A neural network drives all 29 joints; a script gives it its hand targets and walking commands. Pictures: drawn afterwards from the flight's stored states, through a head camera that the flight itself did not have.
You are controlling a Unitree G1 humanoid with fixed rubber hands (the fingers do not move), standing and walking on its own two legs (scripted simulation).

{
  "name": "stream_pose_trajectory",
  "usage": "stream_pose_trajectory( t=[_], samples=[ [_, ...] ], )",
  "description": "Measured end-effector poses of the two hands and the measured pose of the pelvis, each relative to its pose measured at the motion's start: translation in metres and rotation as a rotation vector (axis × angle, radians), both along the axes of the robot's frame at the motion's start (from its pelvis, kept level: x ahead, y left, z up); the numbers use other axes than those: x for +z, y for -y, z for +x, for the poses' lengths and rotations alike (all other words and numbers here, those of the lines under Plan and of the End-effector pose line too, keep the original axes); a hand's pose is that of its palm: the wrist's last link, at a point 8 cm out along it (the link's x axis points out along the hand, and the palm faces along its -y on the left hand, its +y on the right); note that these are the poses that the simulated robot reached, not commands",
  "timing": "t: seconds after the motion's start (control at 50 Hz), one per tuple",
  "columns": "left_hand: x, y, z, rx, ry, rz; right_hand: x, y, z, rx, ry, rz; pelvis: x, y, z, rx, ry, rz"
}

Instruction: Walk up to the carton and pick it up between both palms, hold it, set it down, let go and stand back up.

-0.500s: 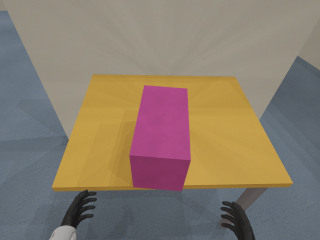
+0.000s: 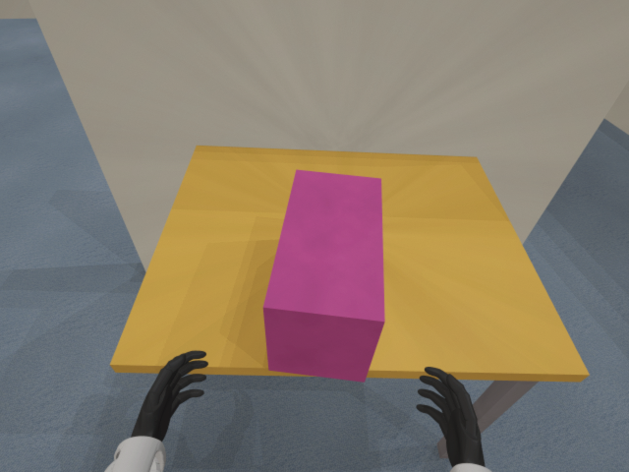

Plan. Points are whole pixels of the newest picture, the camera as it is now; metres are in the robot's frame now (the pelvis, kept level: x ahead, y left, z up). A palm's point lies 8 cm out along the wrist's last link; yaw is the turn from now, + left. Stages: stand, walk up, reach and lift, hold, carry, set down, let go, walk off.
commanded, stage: reach and lift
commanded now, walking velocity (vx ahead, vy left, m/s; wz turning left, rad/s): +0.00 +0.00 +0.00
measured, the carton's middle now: (328, 269) +0.47 +0.03 -0.04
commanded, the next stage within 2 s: none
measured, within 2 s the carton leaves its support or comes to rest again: neither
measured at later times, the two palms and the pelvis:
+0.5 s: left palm (173, 342) +0.27 +0.23 +0.01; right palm (442, 360) +0.29 -0.13 +0.01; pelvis +0.00 +0.00 +0.00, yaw +1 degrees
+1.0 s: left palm (197, 263) +0.36 +0.21 +0.07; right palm (435, 282) +0.37 -0.12 +0.06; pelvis -0.01 -0.01 +0.00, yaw +0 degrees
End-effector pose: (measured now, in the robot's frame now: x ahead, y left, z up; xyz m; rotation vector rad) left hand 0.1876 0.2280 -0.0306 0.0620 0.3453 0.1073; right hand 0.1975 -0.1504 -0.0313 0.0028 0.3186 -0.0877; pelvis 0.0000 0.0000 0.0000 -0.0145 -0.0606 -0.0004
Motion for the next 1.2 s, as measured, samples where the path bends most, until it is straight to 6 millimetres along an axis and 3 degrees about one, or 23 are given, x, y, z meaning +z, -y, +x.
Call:
stream_pose_trajectory(
  t=[0.28, 0.58, 0.92, 1.2],
  samples=[
    [0.007, 0.003, 0.047, 0.014, 0.049, -0.031, 0.013, -0.019, 0.046, 0.007, 0.037, -0.001, -0.004, 0.003, -0.005, 0.008, -0.024, -0.001],
    [0.046, 0.002, 0.098, 0.003, 0.080, -0.036, 0.046, -0.023, 0.100, -0.007, 0.087, 0.000, 0.000, -0.004, 0.000, 0.008, -0.045, -0.009],
    [0.088, 0.016, 0.165, 0.028, 0.069, -0.058, 0.085, -0.031, 0.164, -0.017, 0.081, 0.010, 0.000, 0.003, -0.007, 0.003, -0.107, -0.009],
    [0.109, 0.014, 0.197, 0.044, 0.054, -0.057, 0.107, -0.036, 0.198, -0.029, 0.059, 0.007, -0.001, 0.009, -0.008, 0.018, -0.149, -0.013]
  ],
)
